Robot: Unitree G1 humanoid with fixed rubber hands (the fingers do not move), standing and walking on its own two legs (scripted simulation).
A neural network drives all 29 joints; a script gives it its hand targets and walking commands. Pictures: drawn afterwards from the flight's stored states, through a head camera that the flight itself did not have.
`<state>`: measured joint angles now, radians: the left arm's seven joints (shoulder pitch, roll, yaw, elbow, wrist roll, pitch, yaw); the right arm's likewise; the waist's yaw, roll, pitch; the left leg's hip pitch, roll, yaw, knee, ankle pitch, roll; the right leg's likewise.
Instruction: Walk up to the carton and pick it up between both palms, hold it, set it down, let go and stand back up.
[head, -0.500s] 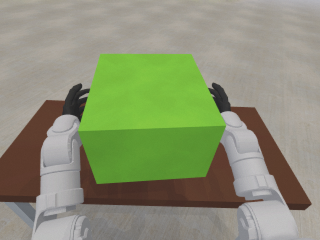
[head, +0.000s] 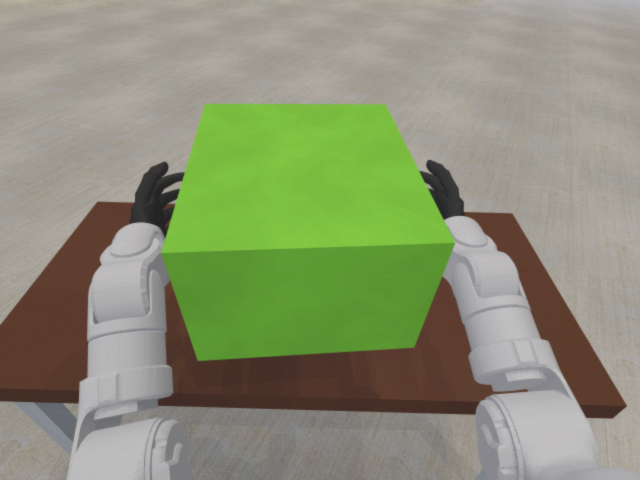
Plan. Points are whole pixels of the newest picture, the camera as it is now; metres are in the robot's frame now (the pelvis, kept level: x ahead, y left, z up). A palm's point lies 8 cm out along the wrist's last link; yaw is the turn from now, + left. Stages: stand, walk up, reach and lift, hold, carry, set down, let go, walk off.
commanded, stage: hold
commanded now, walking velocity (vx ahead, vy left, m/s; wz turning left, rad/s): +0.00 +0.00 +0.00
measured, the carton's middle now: (302, 217) +0.41 +0.01 +0.15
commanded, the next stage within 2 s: none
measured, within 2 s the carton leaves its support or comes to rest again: neither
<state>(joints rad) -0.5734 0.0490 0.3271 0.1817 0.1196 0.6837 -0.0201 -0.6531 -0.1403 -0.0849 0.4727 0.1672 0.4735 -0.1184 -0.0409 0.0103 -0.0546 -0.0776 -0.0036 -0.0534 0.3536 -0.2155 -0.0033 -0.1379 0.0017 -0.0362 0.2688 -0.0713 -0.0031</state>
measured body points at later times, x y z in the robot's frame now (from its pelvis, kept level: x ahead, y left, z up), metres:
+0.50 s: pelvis +0.01 +0.00 +0.00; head -0.04 +0.00 +0.45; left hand +0.38 +0.19 +0.18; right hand +0.38 -0.17 +0.17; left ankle -0.01 +0.12 -0.75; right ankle +0.05 -0.12 -0.75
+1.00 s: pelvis +0.00 +0.00 +0.00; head -0.04 +0.01 +0.45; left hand +0.37 +0.19 +0.18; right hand +0.38 -0.18 +0.17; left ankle -0.01 +0.12 -0.75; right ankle +0.05 -0.12 -0.75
